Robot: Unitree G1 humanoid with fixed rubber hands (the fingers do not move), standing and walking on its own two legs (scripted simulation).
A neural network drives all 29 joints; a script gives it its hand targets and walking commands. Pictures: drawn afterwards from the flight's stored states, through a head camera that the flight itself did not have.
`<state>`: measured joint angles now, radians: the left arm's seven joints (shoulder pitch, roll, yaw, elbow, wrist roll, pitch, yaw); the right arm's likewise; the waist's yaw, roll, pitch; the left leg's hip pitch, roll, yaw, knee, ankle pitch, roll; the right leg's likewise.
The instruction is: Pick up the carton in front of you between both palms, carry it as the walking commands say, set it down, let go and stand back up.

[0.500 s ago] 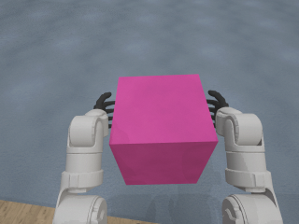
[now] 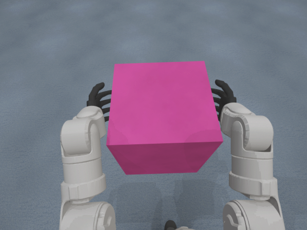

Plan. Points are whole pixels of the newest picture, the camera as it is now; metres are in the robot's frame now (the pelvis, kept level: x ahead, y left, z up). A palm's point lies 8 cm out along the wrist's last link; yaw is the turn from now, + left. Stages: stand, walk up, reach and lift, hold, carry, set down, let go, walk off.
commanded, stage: carry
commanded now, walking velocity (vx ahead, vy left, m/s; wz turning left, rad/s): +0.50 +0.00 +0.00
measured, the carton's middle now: (160, 124) +0.38 -0.02 +0.06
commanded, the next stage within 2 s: none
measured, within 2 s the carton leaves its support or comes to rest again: neither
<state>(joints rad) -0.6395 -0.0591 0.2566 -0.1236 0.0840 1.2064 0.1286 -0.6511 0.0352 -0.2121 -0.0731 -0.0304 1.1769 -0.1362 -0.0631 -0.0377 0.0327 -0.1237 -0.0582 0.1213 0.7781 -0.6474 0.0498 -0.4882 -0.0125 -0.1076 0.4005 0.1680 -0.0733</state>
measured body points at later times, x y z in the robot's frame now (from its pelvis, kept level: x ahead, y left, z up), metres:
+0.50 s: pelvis +0.33 -0.01 -0.03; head +0.40 -0.01 +0.41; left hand +0.71 +0.13 +0.07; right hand +0.70 -0.17 +0.07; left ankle +0.45 +0.04 -0.74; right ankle +0.14 -0.07 -0.70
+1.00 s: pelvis +0.64 -0.07 -0.01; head +0.64 -0.07 +0.44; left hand +0.95 +0.08 +0.07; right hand +0.95 -0.22 +0.07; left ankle +0.49 +0.04 -0.67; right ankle +0.69 -0.15 -0.74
